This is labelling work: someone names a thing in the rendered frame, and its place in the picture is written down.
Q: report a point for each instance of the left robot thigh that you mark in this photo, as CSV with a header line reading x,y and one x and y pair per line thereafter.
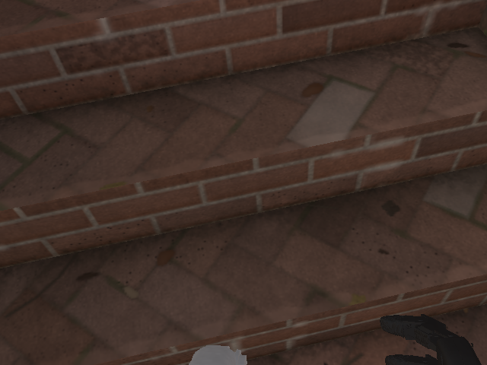
x,y
218,355

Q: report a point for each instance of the robot right hand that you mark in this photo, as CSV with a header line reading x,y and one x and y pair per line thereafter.
x,y
432,334

